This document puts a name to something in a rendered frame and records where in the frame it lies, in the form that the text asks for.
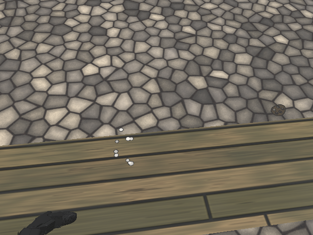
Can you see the left robot hand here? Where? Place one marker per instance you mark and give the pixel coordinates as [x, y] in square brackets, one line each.
[46, 222]

